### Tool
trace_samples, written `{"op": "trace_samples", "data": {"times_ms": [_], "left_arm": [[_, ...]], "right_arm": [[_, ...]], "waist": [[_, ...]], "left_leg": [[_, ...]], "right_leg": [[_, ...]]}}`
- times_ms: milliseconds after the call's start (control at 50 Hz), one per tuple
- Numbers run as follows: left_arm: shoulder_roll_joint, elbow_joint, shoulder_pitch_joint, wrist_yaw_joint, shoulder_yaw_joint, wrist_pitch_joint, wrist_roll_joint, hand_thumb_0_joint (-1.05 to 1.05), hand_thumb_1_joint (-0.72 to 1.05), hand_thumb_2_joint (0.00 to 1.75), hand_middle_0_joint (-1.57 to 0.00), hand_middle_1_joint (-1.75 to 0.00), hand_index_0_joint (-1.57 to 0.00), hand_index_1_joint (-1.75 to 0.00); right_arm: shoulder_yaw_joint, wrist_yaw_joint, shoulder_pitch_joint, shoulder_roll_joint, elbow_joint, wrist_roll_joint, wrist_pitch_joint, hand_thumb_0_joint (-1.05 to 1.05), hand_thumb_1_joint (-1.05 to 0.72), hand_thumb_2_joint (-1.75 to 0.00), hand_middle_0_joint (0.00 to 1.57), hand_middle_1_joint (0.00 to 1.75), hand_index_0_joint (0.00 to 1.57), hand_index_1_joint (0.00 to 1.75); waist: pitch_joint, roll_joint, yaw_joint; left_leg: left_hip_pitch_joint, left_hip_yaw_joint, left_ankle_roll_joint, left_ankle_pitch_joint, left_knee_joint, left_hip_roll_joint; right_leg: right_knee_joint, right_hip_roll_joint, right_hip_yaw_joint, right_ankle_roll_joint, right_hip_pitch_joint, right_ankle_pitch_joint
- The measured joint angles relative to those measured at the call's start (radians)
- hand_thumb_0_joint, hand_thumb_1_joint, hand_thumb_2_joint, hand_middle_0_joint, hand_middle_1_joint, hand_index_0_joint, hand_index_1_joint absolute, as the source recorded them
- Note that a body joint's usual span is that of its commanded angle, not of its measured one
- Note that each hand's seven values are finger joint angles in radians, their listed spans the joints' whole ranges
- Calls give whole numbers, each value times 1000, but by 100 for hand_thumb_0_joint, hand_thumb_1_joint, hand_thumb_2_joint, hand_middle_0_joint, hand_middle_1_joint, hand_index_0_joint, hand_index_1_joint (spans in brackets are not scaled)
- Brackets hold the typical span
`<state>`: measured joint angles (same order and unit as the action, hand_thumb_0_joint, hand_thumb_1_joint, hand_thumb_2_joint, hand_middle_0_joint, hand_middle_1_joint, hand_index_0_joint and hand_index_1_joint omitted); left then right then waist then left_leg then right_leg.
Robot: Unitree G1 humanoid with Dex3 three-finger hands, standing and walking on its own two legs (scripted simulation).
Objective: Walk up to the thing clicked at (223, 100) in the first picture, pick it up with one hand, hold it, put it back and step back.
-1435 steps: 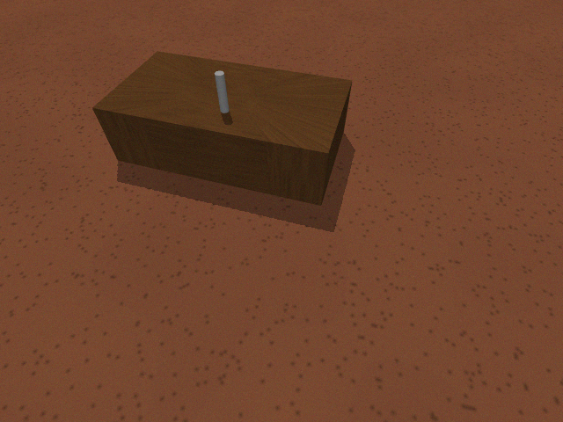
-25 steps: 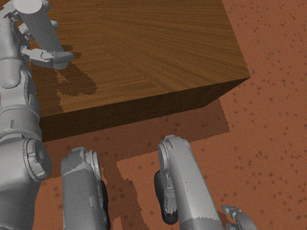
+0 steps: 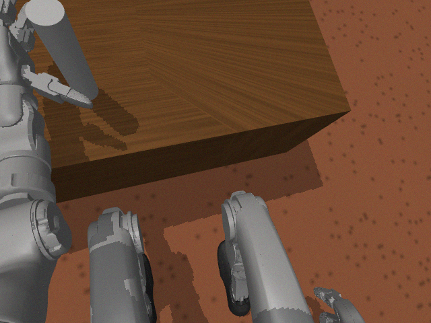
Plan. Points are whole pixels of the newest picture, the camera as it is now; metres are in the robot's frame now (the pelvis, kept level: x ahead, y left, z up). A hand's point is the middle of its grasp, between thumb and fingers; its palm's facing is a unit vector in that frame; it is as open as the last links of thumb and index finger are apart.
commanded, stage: withdraw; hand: left
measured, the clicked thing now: (70, 59) +0.54 +0.18 +0.01
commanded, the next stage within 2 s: rise in 0.16 s
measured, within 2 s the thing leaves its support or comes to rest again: neither
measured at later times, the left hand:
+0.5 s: hand out of the picture +0.55 +0.29 +0.16, palm faces +0.20 -0.95 -0.25, open 17.4 cm
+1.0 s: hand out of the picture +0.38 +0.26 +0.20, palm faces +0.20 -0.93 -0.32, open 17.2 cm
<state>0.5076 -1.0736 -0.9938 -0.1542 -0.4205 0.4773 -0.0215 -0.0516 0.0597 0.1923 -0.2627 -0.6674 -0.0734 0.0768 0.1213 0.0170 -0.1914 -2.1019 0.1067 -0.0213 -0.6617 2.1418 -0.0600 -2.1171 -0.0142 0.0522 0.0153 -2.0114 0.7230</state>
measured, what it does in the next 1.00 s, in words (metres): rises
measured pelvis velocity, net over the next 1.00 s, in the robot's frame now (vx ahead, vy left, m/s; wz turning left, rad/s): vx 0.06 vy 0.01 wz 0.07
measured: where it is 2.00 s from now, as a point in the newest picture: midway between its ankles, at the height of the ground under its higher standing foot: (191, 297)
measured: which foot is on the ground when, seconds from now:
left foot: down 0.00-1.00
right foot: down 0.00-1.00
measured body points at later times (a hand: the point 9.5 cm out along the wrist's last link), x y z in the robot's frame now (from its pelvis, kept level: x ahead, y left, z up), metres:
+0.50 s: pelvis +0.01 +0.00 +0.14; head +0.20 +0.04 +0.54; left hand +0.53 +0.33 +0.18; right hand +0.06 -0.26 +0.02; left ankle +0.08 +0.13 -0.38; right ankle +0.08 -0.12 -0.38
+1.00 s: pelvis +0.06 +0.01 +0.30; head +0.15 +0.04 +0.74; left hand +0.37 +0.31 +0.23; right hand +0.15 -0.25 +0.19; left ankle +0.08 +0.13 -0.38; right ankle +0.08 -0.12 -0.38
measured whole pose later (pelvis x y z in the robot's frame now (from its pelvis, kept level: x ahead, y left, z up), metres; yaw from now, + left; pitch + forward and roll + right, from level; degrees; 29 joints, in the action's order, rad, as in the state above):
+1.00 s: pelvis +0.06 +0.01 +0.30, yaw +4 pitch +16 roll -3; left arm 0.34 -0.89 -0.33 0.10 -0.19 0.00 0.03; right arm -0.01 -0.08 0.32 -0.24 -0.62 0.05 0.08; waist 0.11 0.01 -0.10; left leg -0.88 0.02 -0.01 -0.44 1.03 -0.07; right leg -0.97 0.00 0.03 0.02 -0.80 0.46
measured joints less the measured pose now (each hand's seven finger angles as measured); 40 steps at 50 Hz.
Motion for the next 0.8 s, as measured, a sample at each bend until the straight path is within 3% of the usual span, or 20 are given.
{"op": "trace_samples", "data": {"times_ms": [120, 300, 320, 400, 500, 660, 800], "left_arm": [[51, 35, -5, -8, -27, -61, -8, -1, -60, 4, -16, -7, -14, -9], [147, -56, -72, -82, -16, -139, -39, -1, -60, 2, -11, -5, -11, -5], [155, -60, -78, -79, -10, -153, -8, -1, -60, 2, -10, -5, -11, -5], [174, -66, -78, -23, 24, -240, 80, -1, -57, 4, -9, -5, -9, -6], [187, -77, -15, 51, 4, -321, 148, -1, -55, 6, -8, -6, -8, -7], [166, -132, 91, 167, 58, -384, 150, -1, -51, 8, -6, -6, -7, -7], [48, -81, 279, 207, 142, -423, 112, -1, -53, 7, -5, -5, -6, -6]], "right_arm": [[5, -22, 7, 10, 0, 20, 10, 0, -92, -90, 20, 30, 20, 30], [-3, -49, 35, -1, 6, 51, -13, 0, -91, -90, 20, 30, 20, 30], [-1, -50, 36, -3, 9, 52, -9, 0, -91, -90, 20, 30, 20, 30], [3, -49, 37, 0, 27, 57, 23, 0, -90, -90, 20, 30, 20, 30], [2, -50, 50, 8, 39, 64, 44, 0, -91, -91, 20, 30, 20, 30], [13, -66, 119, 19, 7, 76, 42, 0, -90, -90, 20, 30, 20, 30], [33, -80, 160, 14, -10, 93, 28, 0, -90, -90, 20, 30, 20, 30]], "waist": [[17, 10, 8], [42, 19, 15], [37, 17, 15], [21, 13, 12], [16, 15, 2], [14, 11, 21], [10, 9, 58]], "left_leg": [[45, -11, 1, 5, -51, -3], [172, -21, 4, 22, -192, -8], [191, -21, 4, 25, -209, -9], [287, -26, 6, 45, -308, -13], [435, -33, 8, 73, -452, -20], [705, -41, 6, 122, -694, -21], [939, -59, 9, 164, -889, -18]], "right_leg": [[46, 1, -6, -1, 38, -6], [193, 0, -5, -2, 163, -32], [212, 0, -5, -2, 183, -36], [317, -2, -3, -1, 279, -63], [472, -7, -1, -1, 426, -102], [729, -7, 4, -3, 701, -160], [933, -3, -3, 0, 937, -210]]}}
